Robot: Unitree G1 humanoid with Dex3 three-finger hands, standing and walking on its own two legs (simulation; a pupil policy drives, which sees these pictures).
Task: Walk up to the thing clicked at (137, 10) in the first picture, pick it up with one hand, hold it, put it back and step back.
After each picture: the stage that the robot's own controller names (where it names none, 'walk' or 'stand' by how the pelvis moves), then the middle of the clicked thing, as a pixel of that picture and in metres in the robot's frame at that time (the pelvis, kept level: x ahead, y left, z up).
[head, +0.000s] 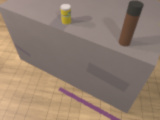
stand; (129, 25) +0.77 -0.21 -0.02
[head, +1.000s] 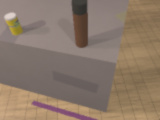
walk; (80, 25) +0.69 +0.07 +0.01
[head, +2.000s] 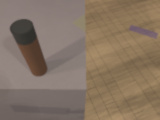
rise first; (32, 52) +0.45 +0.22 +0.02
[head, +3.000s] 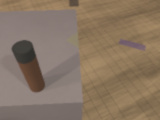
stand; (31, 69) +0.43 +0.23 -0.02
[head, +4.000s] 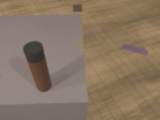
stand; (39, 69) +0.45 +0.21 -0.03
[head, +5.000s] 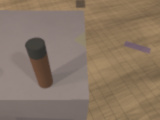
stand; (41, 65) +0.46 +0.20 -0.03
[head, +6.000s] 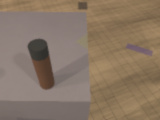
stand; (43, 67) +0.46 +0.20 -0.03
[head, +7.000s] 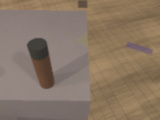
rise first; (42, 66) +0.46 +0.19 -0.03
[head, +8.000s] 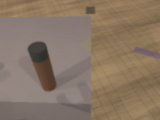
rise first; (44, 69) +0.46 +0.22 -0.02
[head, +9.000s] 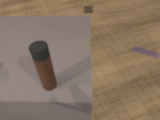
go down; (44, 68) +0.46 +0.21 -0.02
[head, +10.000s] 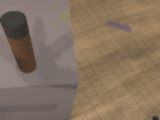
go down; (21, 47) +0.48 +0.20 +0.02
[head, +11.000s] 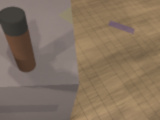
go down; (20, 45) +0.47 +0.20 +0.04
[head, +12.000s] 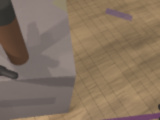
close in; (10, 35) +0.47 +0.21 +0.07
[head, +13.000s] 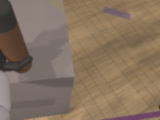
lift; (11, 42) +0.45 +0.19 +0.07
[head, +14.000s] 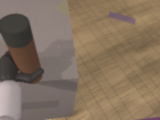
lift; (25, 55) +0.41 +0.17 +0.07
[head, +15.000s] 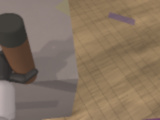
lift; (19, 55) +0.41 +0.18 +0.07
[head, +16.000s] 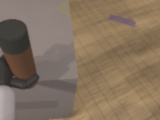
lift; (21, 60) +0.39 +0.18 +0.07
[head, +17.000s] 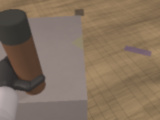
hold; (24, 59) +0.32 +0.17 +0.20
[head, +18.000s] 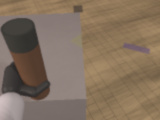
hold; (31, 65) +0.32 +0.16 +0.17
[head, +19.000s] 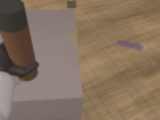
crouch; (19, 46) +0.38 +0.19 +0.18
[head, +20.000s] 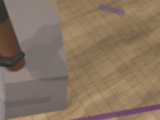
lower; (4, 38) +0.46 +0.21 +0.06
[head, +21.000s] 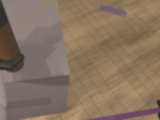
lower; (2, 41) +0.45 +0.21 +0.08
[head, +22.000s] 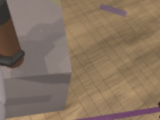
lower; (3, 36) +0.46 +0.20 +0.08
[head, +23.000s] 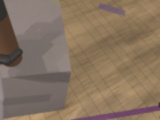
lower; (1, 35) +0.46 +0.21 +0.08
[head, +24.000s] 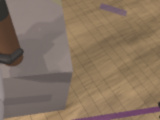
rest; (2, 34) +0.47 +0.21 +0.08
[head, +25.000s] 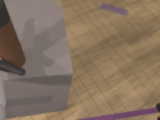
withdraw; (4, 38) +0.45 +0.20 +0.08
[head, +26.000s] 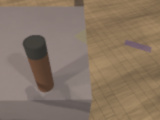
sink last; (41, 67) +0.42 +0.19 +0.03
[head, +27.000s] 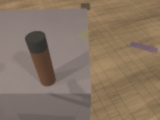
stand; (42, 61) +0.46 +0.20 +0.03
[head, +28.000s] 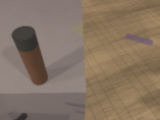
stand; (33, 59) +0.44 +0.21 +0.04
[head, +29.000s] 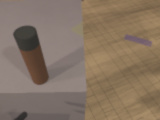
stand; (34, 59) +0.44 +0.21 +0.04
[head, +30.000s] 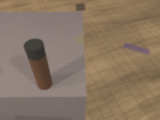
stand; (40, 67) +0.46 +0.21 -0.02
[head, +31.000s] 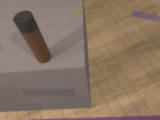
walk; (35, 40) +0.52 +0.25 +0.00
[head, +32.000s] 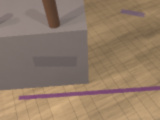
walk; (50, 6) +0.82 +0.25 +0.00
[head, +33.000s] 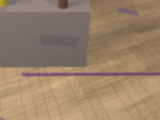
stand; out of the picture +1.07 +0.20 -0.01
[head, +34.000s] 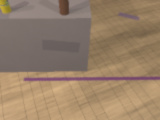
stand; out of the picture +1.06 +0.19 -0.03
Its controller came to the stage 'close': yes
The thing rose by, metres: 0.21
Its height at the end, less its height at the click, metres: +0.00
